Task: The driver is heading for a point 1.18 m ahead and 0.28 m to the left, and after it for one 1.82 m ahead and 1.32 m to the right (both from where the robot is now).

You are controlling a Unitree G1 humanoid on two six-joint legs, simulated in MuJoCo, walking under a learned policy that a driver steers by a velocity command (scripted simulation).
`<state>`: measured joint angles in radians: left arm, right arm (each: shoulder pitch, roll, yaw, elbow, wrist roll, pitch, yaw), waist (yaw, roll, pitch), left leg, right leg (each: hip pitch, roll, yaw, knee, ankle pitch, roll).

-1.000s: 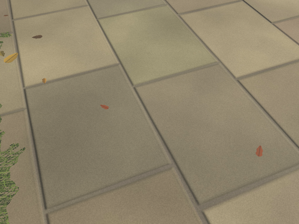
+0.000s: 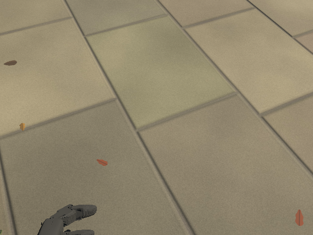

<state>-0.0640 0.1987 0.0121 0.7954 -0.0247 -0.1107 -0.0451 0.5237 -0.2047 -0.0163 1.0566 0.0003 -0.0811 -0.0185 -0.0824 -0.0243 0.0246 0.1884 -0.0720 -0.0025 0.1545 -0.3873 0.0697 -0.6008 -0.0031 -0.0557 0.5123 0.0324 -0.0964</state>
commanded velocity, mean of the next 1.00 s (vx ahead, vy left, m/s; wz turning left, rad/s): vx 0.50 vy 0.00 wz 0.32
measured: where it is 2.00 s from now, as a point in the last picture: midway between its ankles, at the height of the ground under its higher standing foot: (112, 175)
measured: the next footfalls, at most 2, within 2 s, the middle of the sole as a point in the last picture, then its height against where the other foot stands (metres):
right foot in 0.04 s outside the picture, level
left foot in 0.58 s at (110, 227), level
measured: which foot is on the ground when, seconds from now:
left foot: down 0.00-0.06, up 0.08-0.56, down 0.58-1.00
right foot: up 0.00-0.02, down 0.04-0.60, up 0.62-1.00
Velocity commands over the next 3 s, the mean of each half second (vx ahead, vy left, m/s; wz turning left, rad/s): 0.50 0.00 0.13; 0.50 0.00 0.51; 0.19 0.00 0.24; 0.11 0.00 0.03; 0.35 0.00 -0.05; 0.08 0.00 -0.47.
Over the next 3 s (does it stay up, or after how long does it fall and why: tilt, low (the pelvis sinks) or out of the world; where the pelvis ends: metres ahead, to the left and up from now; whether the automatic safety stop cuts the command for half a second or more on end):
stays up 0.99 0.28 0.01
